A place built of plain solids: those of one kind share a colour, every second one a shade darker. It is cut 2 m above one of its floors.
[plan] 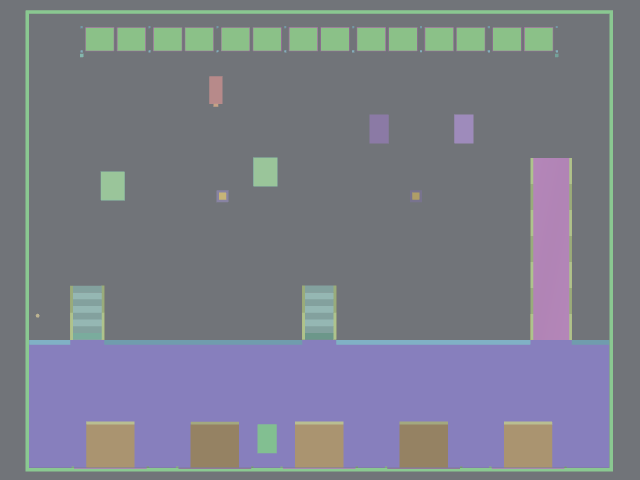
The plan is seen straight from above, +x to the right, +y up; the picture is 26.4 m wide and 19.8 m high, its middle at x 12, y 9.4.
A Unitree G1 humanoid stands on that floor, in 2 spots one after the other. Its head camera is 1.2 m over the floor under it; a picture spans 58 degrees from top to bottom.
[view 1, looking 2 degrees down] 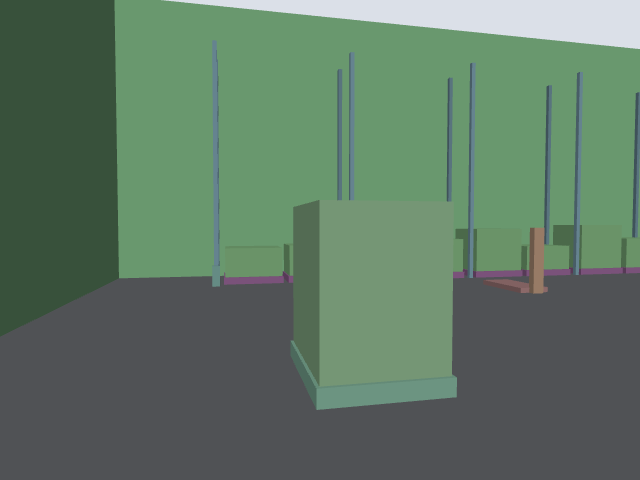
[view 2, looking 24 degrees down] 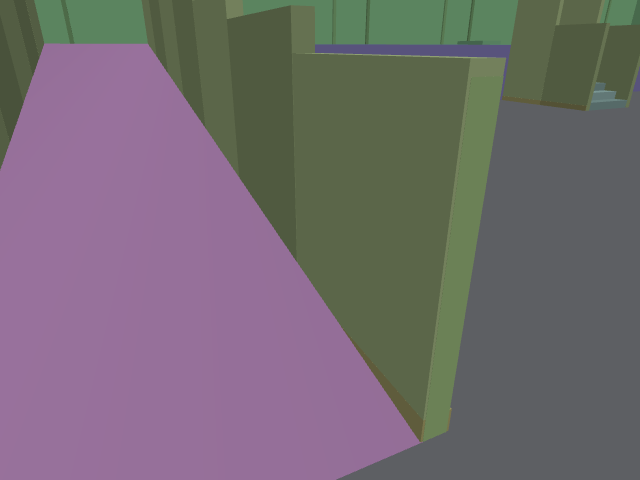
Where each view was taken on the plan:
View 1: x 2.40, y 8.32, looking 78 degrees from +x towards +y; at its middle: stage_load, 2.80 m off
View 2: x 21.54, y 13.58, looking -115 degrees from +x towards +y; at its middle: dock_south_cheek_whole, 1.92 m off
